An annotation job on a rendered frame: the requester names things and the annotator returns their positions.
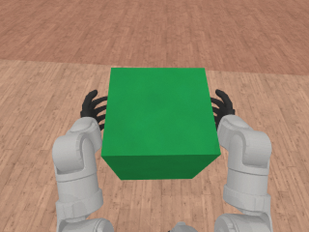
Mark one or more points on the robot right hand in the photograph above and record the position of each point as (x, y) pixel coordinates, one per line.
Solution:
(225, 107)

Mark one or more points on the robot left hand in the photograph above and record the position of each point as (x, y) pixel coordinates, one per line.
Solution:
(88, 108)

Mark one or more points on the left robot forearm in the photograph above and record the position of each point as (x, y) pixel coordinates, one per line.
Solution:
(75, 169)

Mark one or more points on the right robot forearm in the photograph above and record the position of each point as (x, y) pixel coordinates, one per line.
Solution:
(249, 154)

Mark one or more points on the left robot upper arm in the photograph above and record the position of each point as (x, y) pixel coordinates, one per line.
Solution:
(90, 225)

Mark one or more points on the right robot upper arm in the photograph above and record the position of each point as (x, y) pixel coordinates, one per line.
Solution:
(240, 223)

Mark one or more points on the robot right shin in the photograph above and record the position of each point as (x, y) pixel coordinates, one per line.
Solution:
(180, 223)

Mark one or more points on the carton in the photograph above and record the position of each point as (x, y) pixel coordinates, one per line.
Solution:
(159, 124)

